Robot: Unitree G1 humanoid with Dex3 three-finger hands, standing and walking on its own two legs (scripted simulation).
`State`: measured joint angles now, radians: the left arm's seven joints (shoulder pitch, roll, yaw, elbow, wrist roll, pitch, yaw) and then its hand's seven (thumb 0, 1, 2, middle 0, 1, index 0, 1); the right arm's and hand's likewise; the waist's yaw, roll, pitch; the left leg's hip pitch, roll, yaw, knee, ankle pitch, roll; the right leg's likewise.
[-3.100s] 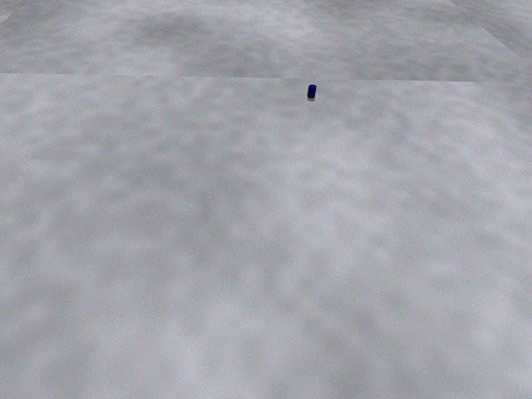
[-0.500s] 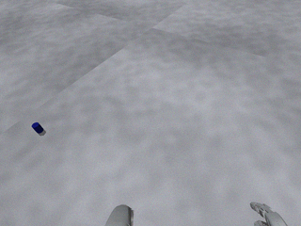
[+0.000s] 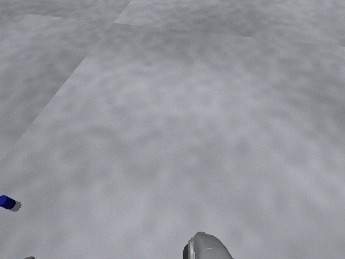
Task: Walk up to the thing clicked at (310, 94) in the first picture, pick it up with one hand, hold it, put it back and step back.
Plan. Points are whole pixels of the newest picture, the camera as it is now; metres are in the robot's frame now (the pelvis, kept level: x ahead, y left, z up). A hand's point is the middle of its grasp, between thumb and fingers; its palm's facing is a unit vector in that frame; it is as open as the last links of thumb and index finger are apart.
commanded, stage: walk up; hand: left
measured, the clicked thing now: (6, 202) +0.57 +0.91 -0.71
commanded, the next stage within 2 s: none
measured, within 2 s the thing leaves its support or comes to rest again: neither
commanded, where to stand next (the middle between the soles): +0.13 +0.91 m, yaw -30 degrees
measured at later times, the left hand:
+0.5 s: hand out of the picture +0.16 +0.59 -0.15, palm faces -0.13 -0.76 -0.64, open 7.4 cm
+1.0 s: hand out of the picture +0.22 +0.72 -0.11, palm faces -0.21 -0.77 -0.60, open 7.4 cm
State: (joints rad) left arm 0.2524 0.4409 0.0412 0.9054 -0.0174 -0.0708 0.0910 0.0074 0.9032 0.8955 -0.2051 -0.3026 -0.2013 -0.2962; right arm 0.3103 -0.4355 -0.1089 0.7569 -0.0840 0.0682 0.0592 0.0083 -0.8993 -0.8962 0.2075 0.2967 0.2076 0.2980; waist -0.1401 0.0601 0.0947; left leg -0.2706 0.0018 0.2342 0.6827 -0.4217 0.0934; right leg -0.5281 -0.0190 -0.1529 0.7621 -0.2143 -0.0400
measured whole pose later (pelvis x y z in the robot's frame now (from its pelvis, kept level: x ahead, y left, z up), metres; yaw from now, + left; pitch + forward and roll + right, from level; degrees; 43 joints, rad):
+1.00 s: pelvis +0.05 +0.45 -0.02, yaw -15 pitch -3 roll +0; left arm 0.29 0.41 0.05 0.79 0.03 -0.05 0.11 0.01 0.90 0.89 -0.21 -0.30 -0.21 -0.30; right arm 0.25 -0.46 -0.11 0.66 -0.08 0.12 0.08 0.01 -0.90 -0.90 0.21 0.30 0.21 0.30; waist -0.02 0.12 0.12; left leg -0.59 0.07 -0.12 1.36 -0.40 -0.01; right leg -0.47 -0.09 0.00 0.77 -0.27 -0.02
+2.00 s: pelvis +0.03 +0.97 -0.03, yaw -24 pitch -4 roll -3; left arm 0.25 0.51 0.12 0.91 0.01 0.00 0.13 0.01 0.90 0.90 -0.20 -0.30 -0.20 -0.30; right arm 0.25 -0.41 -0.09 0.75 -0.07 0.12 0.06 0.00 -0.90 -0.90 0.20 0.30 0.21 0.30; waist -0.03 0.06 0.13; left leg -0.41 0.08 -0.04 1.00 -0.53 -0.02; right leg -0.65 -0.01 0.12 1.24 -0.49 -0.03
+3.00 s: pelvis +0.06 +0.94 +0.00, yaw -32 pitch -2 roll +2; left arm 0.12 0.39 0.05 0.97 0.00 -0.01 0.01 0.01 0.90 0.90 -0.20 -0.30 -0.20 -0.30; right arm 0.23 -0.39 -0.05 1.01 -0.02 0.00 0.01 0.01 -0.90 -0.90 0.21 0.30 0.21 0.30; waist 0.01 -0.03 0.11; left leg -0.31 -0.01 0.03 0.66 -0.31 -0.01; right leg -0.35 -0.10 -0.02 0.75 -0.36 0.01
